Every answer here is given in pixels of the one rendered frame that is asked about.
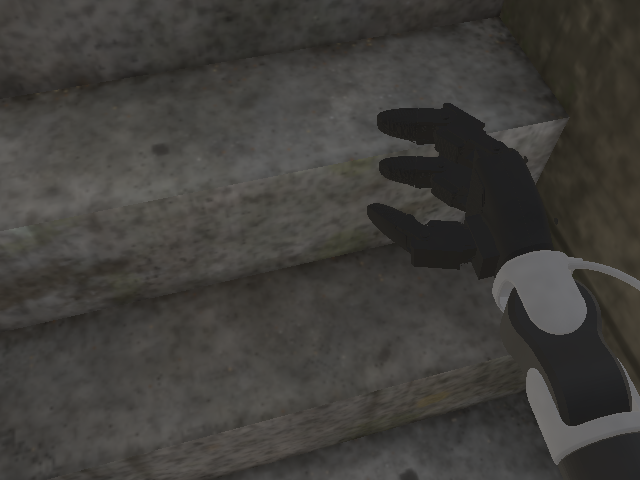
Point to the robot right forearm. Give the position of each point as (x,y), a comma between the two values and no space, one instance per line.
(583,399)

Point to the right robot hand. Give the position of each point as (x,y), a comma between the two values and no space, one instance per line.
(505,216)

